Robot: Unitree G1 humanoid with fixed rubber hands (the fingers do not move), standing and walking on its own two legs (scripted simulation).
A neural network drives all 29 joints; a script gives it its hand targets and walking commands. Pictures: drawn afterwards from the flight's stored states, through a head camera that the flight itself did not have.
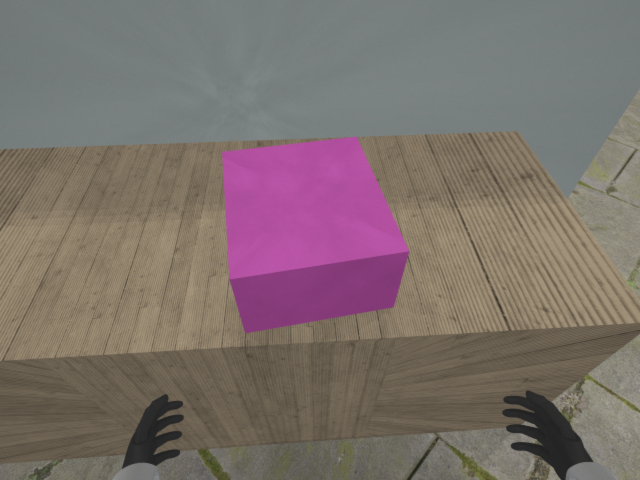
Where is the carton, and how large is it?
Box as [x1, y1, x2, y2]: [222, 137, 408, 332]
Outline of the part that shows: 356,137 222,152 229,279 245,332 393,306 408,250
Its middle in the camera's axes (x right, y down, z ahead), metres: -0.03 -0.03 +0.74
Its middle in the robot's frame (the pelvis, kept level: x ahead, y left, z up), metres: +0.55 +0.04 -0.06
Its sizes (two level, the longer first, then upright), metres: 0.313 0.273 0.162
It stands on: a pedestal, 0.63 m high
